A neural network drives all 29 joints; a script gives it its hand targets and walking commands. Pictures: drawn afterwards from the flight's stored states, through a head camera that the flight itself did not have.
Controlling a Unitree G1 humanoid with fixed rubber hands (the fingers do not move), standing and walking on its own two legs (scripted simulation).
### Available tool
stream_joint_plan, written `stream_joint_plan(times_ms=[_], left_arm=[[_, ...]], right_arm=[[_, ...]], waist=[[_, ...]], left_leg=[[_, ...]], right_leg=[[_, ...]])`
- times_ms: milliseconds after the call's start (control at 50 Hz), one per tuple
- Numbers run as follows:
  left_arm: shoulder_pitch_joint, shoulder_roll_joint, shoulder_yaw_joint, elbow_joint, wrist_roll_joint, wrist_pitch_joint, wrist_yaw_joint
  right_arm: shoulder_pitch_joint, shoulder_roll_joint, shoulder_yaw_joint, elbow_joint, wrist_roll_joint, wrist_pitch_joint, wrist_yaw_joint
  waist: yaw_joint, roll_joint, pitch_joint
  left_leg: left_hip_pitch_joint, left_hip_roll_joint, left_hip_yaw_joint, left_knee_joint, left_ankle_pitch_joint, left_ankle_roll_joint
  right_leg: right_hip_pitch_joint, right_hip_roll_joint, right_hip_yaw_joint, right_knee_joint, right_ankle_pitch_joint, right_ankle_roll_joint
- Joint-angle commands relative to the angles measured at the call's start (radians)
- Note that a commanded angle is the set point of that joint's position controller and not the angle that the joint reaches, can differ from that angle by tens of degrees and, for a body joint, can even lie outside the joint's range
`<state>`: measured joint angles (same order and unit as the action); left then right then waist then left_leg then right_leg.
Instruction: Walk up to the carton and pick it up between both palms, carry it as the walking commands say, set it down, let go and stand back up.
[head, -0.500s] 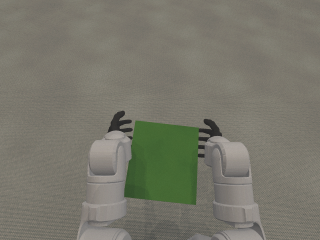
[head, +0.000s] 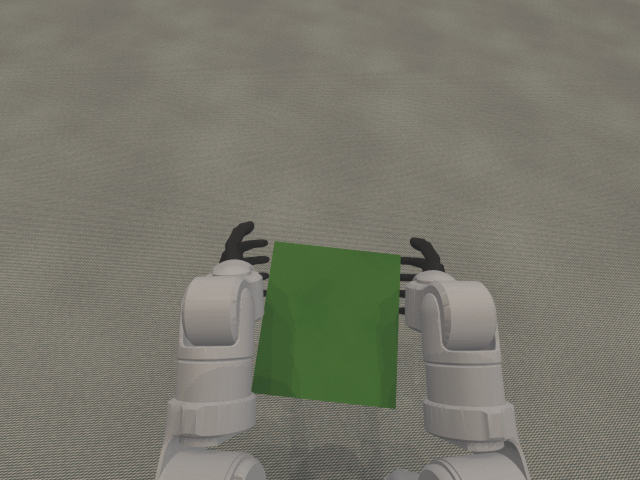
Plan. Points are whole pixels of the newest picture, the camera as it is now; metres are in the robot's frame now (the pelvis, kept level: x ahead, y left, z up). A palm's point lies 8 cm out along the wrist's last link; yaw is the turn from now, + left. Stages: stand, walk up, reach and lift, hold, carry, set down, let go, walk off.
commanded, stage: carry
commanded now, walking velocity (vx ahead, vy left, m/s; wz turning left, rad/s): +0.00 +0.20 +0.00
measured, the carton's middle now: (325, 332) +0.31 +0.01 -0.03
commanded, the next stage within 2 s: none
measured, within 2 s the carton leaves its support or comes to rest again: neither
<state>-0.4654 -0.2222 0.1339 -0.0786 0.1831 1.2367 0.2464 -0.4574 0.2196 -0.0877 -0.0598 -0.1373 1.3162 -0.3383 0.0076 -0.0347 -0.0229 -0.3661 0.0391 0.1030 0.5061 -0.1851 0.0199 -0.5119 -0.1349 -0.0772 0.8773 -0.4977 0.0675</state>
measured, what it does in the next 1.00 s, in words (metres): steps to the left: right foot, then left foot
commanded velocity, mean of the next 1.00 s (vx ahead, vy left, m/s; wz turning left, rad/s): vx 0.00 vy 0.20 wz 0.00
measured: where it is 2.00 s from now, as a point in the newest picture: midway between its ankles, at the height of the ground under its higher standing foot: outside the picture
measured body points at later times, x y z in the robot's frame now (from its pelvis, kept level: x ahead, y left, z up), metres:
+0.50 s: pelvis -0.08 +0.13 +0.00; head -0.06 +0.14 +0.45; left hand +0.26 +0.24 +0.09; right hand +0.24 +0.01 +0.09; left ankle -0.04 +0.25 -0.74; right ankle -0.03 -0.05 -0.72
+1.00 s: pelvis -0.15 +0.26 +0.00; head -0.14 +0.27 +0.45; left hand +0.19 +0.37 +0.10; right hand +0.17 +0.14 +0.09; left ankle -0.12 +0.39 -0.74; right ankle -0.10 +0.08 -0.73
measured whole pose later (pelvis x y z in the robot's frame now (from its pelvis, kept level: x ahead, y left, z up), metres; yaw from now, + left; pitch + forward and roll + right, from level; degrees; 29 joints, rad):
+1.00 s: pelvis -0.15 +0.26 +0.00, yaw +1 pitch +2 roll +1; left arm -0.54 -0.25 0.15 -0.04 0.21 1.22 0.25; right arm -0.48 0.23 -0.13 -0.10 -0.14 1.32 -0.36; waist -0.03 -0.05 -0.02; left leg -0.33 0.03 0.08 0.49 -0.17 -0.02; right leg -0.39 -0.20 -0.10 0.56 -0.24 0.10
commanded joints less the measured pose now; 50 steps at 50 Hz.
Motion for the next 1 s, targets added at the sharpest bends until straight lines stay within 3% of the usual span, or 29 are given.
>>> stream_joint_plan(times_ms=[0,80,120,140,160,180,200,240,280,360,400,420,440,460,520,560,620,660,680,700,720,740,780,820,880,920,940,960,980], left_arm=[[-0.482,-1.148,-0.592,-0.012,-0.488,0.026,-0.350],[-0.450,-1.119,-0.566,0.034,-0.502,0.047,-0.360],[-0.412,-1.115,-0.547,0.080,-0.492,0.055,-0.368],[-0.410,-1.113,-0.536,0.088,-0.488,0.057,-0.374],[-0.394,-1.108,-0.521,0.107,-0.480,0.056,-0.380],[-0.344,-1.131,-0.501,0.141,-0.462,0.039,-0.381],[-0.387,-1.135,-0.530,0.106,-0.489,0.036,-0.383],[-0.389,-1.135,-0.545,0.088,-0.480,0.028,-0.375],[-0.388,-1.129,-0.528,0.056,-0.469,0.022,-0.359],[-0.384,-1.070,-0.506,0.041,-0.430,0.022,-0.336],[-0.358,-1.058,-0.512,0.059,-0.402,0.025,-0.327],[-0.343,-1.057,-0.515,0.068,-0.389,0.024,-0.325],[-0.364,-1.067,-0.531,0.059,-0.398,0.032,-0.330],[-0.426,-1.077,-0.551,0.031,-0.417,0.038,-0.335],[-0.465,-1.153,-0.581,0.031,-0.463,0.031,-0.348],[-0.509,-1.154,-0.577,0.002,-0.493,0.034,-0.353],[-0.484,-1.131,-0.554,0.042,-0.503,0.050,-0.361],[-0.443,-1.124,-0.534,0.090,-0.492,0.058,-0.368],[-0.437,-1.123,-0.523,0.101,-0.487,0.060,-0.374],[-0.422,-1.121,-0.510,0.117,-0.479,0.059,-0.380],[-0.374,-1.144,-0.491,0.154,-0.462,0.045,-0.383],[-0.406,-1.145,-0.514,0.127,-0.483,0.040,-0.384],[-0.411,-1.142,-0.529,0.110,-0.479,0.033,-0.376],[-0.410,-1.138,-0.511,0.088,-0.466,0.028,-0.360],[-0.427,-1.093,-0.484,0.065,-0.439,0.027,-0.342],[-0.406,-1.074,-0.488,0.083,-0.413,0.030,-0.333],[-0.387,-1.069,-0.489,0.091,-0.396,0.030,-0.330],[-0.374,-1.066,-0.489,0.106,-0.381,0.030,-0.328],[-0.436,-1.080,-0.516,0.066,-0.410,0.041,-0.336]], right_arm=[[-0.537,1.062,0.507,-0.113,0.410,-0.064,0.442],[-0.525,1.010,0.486,-0.141,0.375,-0.071,0.418],[-0.511,0.991,0.493,-0.134,0.361,-0.069,0.410],[-0.515,0.984,0.497,-0.134,0.360,-0.069,0.407],[-0.535,0.986,0.507,-0.137,0.362,-0.067,0.406],[-0.617,0.988,0.551,-0.191,0.390,-0.066,0.408],[-0.630,1.017,0.547,-0.171,0.405,-0.069,0.411],[-0.632,1.032,0.569,-0.167,0.433,-0.071,0.420],[-0.616,1.031,0.566,-0.168,0.454,-0.067,0.426],[-0.581,1.013,0.551,-0.125,0.463,-0.049,0.432],[-0.556,1.019,0.551,-0.101,0.461,-0.042,0.441],[-0.559,1.027,0.556,-0.100,0.459,-0.039,0.447],[-0.542,1.030,0.548,-0.087,0.447,-0.040,0.454],[-0.536,1.047,0.544,-0.075,0.445,-0.044,0.457],[-0.532,1.079,0.520,-0.077,0.413,-0.049,0.454],[-0.551,1.060,0.495,-0.112,0.399,-0.059,0.439],[-0.548,1.019,0.482,-0.136,0.376,-0.064,0.421],[-0.536,0.998,0.487,-0.129,0.361,-0.062,0.413],[-0.539,0.992,0.491,-0.129,0.359,-0.063,0.410],[-0.563,0.993,0.502,-0.137,0.361,-0.063,0.408],[-0.630,0.992,0.543,-0.184,0.386,-0.061,0.410],[-0.651,1.017,0.541,-0.169,0.400,-0.062,0.412],[-0.654,1.037,0.560,-0.160,0.428,-0.065,0.420],[-0.633,1.034,0.555,-0.154,0.446,-0.061,0.427],[-0.618,1.021,0.540,-0.125,0.457,-0.046,0.431],[-0.589,1.020,0.535,-0.093,0.454,-0.039,0.439],[-0.589,1.024,0.537,-0.088,0.454,-0.035,0.444],[-0.589,1.036,0.541,-0.081,0.454,-0.033,0.451],[-0.567,1.040,0.524,-0.056,0.440,-0.038,0.457]], waist=[[0.007,0.187,-0.353],[0.003,0.211,-0.409],[0.021,0.166,-0.419],[0.028,0.097,-0.415],[0.038,-0.106,-0.395],[0.048,-0.360,-0.361],[0.039,-0.208,-0.334],[0.034,-0.063,-0.327],[0.017,-0.097,-0.315],[0.020,-0.221,-0.334],[0.010,-0.155,-0.374],[0.013,-0.068,-0.401],[0.008,0.181,-0.370],[-0.001,0.354,-0.331],[0.004,0.210,-0.345],[0.007,0.184,-0.363],[0.003,0.205,-0.405],[0.019,0.165,-0.420],[0.027,0.098,-0.418],[0.039,-0.074,-0.397],[0.048,-0.335,-0.363],[0.041,-0.227,-0.337],[0.035,-0.070,-0.329],[0.017,-0.098,-0.321],[0.018,-0.209,-0.332],[0.010,-0.185,-0.357],[0.013,-0.120,-0.386],[0.013,-0.006,-0.394],[0.003,0.288,-0.337]], left_leg=[[0.242,0.203,-0.136,-0.139,0.241,0.160],[0.242,0.205,-0.146,-0.120,0.267,0.167],[0.201,0.169,-0.122,-0.088,0.221,0.125],[0.102,0.137,-0.107,-0.049,0.151,0.077],[-0.096,0.054,-0.065,0.075,-0.020,0.011],[-0.223,-0.047,-0.033,0.321,-0.368,-0.035],[-0.259,-0.027,-0.160,0.492,-0.375,-0.020],[-0.230,0.019,-0.200,0.595,-0.234,-0.027],[-0.183,0.031,-0.128,0.449,-0.181,-0.058],[-0.025,-0.017,-0.012,0.088,-0.192,-0.063],[0.146,-0.033,0.044,-0.175,-0.043,-0.056],[0.279,0.027,-0.025,-0.198,-0.005,-0.043],[0.347,0.192,-0.243,-0.203,0.189,0.018],[0.330,0.258,-0.322,-0.194,0.324,0.110],[0.258,0.231,-0.205,-0.161,0.300,0.170],[0.261,0.193,-0.122,-0.127,0.288,0.161],[0.256,0.200,-0.142,-0.130,0.291,0.162],[0.226,0.167,-0.125,-0.104,0.232,0.126],[0.144,0.136,-0.109,-0.073,0.163,0.080],[-0.036,0.065,-0.075,0.034,0.034,0.017],[-0.177,-0.039,-0.026,0.257,-0.336,-0.031],[-0.233,-0.027,-0.144,0.441,-0.375,-0.020],[-0.213,0.017,-0.206,0.557,-0.244,-0.024],[-0.166,0.031,-0.134,0.401,-0.187,-0.056],[-0.034,-0.011,-0.030,0.136,-0.192,-0.064],[0.094,-0.036,0.033,-0.118,-0.071,-0.059],[0.215,-0.019,0.028,-0.185,-0.011,-0.051],[0.324,0.088,-0.099,-0.211,0.058,-0.029],[0.364,0.227,-0.287,-0.199,0.287,0.054]], right_leg=[[-0.032,0.041,-0.005,0.128,0.019,-0.019],[0.114,0.081,-0.046,-0.130,0.029,-0.041],[0.269,0.067,-0.078,-0.408,0.209,-0.051],[0.404,0.006,-0.044,-0.497,0.300,-0.061],[0.532,-0.177,0.185,-0.575,0.354,-0.119],[0.493,-0.400,0.456,-0.634,0.568,-0.271],[0.481,-0.405,0.421,-0.626,0.643,-0.292],[0.431,-0.310,0.214,-0.569,0.580,-0.218],[0.419,-0.220,0.073,-0.514,0.648,-0.159],[0.420,-0.193,0.064,-0.480,0.681,-0.128],[0.378,-0.152,0.014,-0.384,0.592,-0.067],[0.272,-0.123,-0.003,-0.322,0.489,-0.035],[0.057,-0.044,-0.088,-0.222,0.199,0.022],[-0.043,0.033,-0.119,-0.092,-0.113,0.035],[-0.033,0.043,0.000,0.143,-0.051,-0.015],[0.003,0.045,-0.015,0.059,0.017,-0.016],[0.124,0.078,-0.046,-0.141,0.029,-0.037],[0.266,0.067,-0.076,-0.399,0.197,-0.048],[0.392,0.014,-0.054,-0.502,0.296,-0.055],[0.519,-0.138,0.136,-0.573,0.325,-0.107],[0.492,-0.374,0.426,-0.647,0.496,-0.251],[0.493,-0.409,0.426,-0.639,0.612,-0.290],[0.453,-0.319,0.221,-0.577,0.609,-0.221],[0.445,-0.221,0.068,-0.514,0.690,-0.154],[0.428,-0.190,0.053,-0.495,0.709,-0.132],[0.413,-0.165,0.020,-0.419,0.637,-0.085],[0.344,-0.139,-0.002,-0.375,0.559,-0.051],[0.218,-0.105,-0.026,-0.287,0.407,-0.018],[-0.007,0.005,-0.136,-0.210,0.046,0.042]])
